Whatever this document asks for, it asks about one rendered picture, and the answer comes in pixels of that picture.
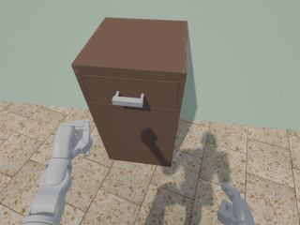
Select handle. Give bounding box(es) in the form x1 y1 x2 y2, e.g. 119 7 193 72
112 91 144 108

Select left robot forearm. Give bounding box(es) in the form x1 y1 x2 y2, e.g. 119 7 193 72
22 157 72 225

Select cabinet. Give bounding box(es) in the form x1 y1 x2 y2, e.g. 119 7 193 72
71 17 188 167

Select drawer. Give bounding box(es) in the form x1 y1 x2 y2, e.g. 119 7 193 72
81 74 179 110

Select right robot hand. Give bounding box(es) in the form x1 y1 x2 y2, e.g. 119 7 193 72
217 183 255 225

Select left robot hand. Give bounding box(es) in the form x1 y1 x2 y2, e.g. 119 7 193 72
51 119 93 161

